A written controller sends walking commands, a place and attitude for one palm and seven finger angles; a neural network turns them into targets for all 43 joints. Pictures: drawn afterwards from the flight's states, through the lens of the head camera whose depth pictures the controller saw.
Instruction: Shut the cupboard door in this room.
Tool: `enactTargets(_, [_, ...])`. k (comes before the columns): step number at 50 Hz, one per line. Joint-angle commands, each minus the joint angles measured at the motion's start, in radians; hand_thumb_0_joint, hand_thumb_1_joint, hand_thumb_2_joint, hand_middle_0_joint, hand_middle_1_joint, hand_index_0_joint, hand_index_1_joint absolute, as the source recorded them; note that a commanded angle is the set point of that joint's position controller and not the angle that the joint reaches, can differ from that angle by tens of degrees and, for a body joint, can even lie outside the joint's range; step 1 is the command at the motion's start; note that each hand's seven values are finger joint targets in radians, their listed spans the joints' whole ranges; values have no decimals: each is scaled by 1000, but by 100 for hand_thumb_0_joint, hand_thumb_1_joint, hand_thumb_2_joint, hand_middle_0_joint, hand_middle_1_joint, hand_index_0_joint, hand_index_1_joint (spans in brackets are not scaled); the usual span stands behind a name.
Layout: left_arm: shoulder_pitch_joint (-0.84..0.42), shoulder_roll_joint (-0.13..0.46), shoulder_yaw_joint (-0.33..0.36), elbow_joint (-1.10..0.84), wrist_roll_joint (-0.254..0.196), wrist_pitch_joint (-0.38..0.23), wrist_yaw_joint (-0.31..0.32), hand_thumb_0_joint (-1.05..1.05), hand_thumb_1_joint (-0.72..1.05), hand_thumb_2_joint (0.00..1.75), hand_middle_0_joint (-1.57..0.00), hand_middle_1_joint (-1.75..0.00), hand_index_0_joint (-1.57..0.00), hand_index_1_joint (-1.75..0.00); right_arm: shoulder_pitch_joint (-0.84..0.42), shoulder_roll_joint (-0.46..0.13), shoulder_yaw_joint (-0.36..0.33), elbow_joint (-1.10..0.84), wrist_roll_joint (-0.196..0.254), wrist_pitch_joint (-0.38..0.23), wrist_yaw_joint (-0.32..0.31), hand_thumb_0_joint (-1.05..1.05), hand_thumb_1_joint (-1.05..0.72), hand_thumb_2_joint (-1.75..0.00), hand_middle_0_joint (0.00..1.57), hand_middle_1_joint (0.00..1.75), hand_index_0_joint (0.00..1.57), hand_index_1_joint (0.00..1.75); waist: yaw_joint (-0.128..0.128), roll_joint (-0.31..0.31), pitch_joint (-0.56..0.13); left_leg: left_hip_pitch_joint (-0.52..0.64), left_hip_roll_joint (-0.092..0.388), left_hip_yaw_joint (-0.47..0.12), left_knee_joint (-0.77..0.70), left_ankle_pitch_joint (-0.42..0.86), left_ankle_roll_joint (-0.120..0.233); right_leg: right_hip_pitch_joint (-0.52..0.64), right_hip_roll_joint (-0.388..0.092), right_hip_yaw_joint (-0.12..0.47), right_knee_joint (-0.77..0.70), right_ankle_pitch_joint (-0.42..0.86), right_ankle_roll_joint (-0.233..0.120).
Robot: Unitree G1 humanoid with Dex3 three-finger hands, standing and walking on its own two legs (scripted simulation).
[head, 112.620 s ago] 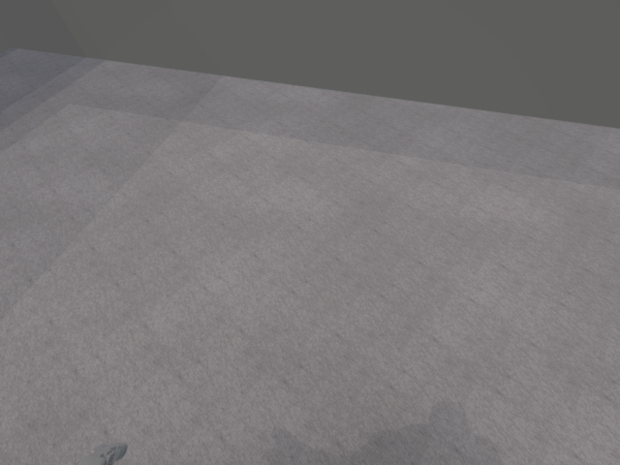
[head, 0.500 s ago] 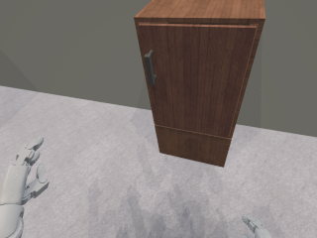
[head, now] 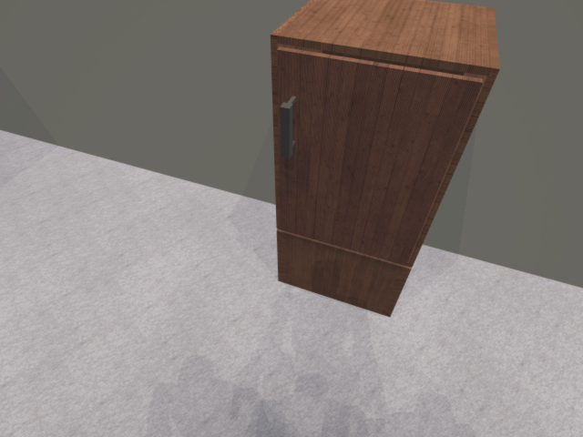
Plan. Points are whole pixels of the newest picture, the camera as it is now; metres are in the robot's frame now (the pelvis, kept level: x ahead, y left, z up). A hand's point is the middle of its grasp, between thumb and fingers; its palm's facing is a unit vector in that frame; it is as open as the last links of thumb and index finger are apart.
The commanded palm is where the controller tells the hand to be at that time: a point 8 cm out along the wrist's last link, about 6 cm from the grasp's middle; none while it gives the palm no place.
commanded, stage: let the arm hang, fingers relaxed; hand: left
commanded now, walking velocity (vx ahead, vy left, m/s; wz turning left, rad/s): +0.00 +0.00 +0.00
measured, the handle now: (289, 127) +0.79 +0.06 +0.00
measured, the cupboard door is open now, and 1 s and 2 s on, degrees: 0 0 0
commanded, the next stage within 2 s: look to check the result in 0.50 s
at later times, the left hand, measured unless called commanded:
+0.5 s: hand out of the picture -0.02 +0.15 -0.18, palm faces +0.02 -0.99 -0.11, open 7.4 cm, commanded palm none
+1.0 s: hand out of the picture -0.01 +0.18 -0.18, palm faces +0.01 -0.99 -0.16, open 7.4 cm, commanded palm none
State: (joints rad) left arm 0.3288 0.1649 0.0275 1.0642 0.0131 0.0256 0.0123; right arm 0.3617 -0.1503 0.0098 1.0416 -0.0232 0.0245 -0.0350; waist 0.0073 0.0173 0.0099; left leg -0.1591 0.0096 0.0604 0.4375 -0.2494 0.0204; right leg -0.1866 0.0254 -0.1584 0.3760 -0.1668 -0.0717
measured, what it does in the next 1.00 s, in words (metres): stands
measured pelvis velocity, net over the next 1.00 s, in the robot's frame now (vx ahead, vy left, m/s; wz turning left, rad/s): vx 0.01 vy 0.03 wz -0.05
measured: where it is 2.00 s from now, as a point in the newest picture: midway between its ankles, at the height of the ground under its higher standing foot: outside the picture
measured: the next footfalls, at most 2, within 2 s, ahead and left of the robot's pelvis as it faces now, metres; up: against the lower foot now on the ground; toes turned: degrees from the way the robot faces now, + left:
none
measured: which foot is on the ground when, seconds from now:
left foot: down 0.00-1.00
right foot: down 0.00-1.00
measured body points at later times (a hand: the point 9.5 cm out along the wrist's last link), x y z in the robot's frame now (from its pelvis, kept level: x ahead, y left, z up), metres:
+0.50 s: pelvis +0.01 +0.02 +0.00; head +0.00 +0.02 +0.45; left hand -0.02 +0.21 -0.17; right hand -0.05 -0.18 -0.16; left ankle -0.01 +0.10 -0.74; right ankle +0.03 -0.07 -0.74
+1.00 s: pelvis +0.01 +0.03 +0.00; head +0.01 +0.03 +0.45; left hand -0.01 +0.23 -0.16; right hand -0.03 -0.17 -0.16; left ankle -0.01 +0.10 -0.74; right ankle +0.03 -0.07 -0.74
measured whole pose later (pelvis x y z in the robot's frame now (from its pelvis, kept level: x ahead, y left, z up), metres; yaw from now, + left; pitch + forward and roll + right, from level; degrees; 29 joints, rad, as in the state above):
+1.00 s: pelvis +0.01 +0.03 +0.00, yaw -3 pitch -2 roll +0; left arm 0.33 0.10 0.01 1.16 0.01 0.00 0.04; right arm 0.36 -0.10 0.02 1.13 -0.01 -0.01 -0.05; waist -0.01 0.01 0.02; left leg -0.10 -0.03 0.12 0.37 -0.24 0.06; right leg -0.18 -0.01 -0.09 0.39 -0.18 -0.03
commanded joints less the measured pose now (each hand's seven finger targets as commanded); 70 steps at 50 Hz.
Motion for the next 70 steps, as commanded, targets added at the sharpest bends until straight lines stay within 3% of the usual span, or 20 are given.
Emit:
enactTargets(1, [25, 66, 3, 10, -7, -36, 13, 0, 90, 90, -20, -30, -20, -30, 62, -76, -15, -2, 4, -20, -5, 0, -90, -90, 20, 30, 20, 30, -13, -92, 70, -88, 85, -95, -141, -23, 24, 36, -151, 211, -139, -109, 23])
enactTargets(9, [72, 32, -4, 64, -5, -38, 26, 0, 90, 90, -20, -30, -20, -30, 79, -45, -5, 54, 9, -26, -9, 0, -90, -90, 20, 30, 20, 30, -8, -27, 99, -77, 95, -88, -167, 2, 26, 20, -132, 201, -103, -37, 26])
enactTargets(16, [94, 10, -6, 83, -4, -36, 29, 0, 90, 90, -20, -30, -20, -30, 94, -13, -1, 80, 8, -27, -14, 0, -90, -90, 20, 30, 20, 30, -6, -30, 138, -94, 91, -84, -173, -9, 27, 7, -133, 197, -92, -36, 27])
enactTargets(24, [98, 1, -6, 86, -4, -38, 32, 0, 90, 90, -20, -30, -20, -30, 106, -15, -1, 84, 10, -33, -17, 0, -90, -90, 20, 30, 20, 30, -8, 10, 118, -79, 93, -90, -172, 19, 28, 16, -128, 192, -69, 1, 22])
enactTargets(43, [86, 2, -11, 85, -3, -35, 31, 0, 90, 90, -20, -30, -20, -30, 99, -22, -2, 82, 10, -36, -16, 0, -90, -90, 20, 30, 20, 30, -14, -32, 122, -61, 101, -95, -179, 43, 32, 4, -130, 190, -51, 24, 29])
enactTargets(62, [75, 10, -10, 81, -3, -38, 33, 0, 90, 90, -20, -30, -20, -30, 90, -34, -3, 85, 12, -44, -17, 0, -90, -90, 20, 30, 20, 30, -17, -11, 104, -19, 105, -97, -182, 117, 29, 17, -129, 188, -43, 58, 32])
enactTargets(70, [74, 13, -10, 83, -1, -35, 32, 0, 90, 90, -20, -30, -20, -30, 87, -39, -4, 87, 12, -41, -16, 0, -90, -90, 20, 30, 20, 30, -16, -17, 136, -29, 104, -95, -191, 81, 27, 1, -130, 189, -47, 37, 33])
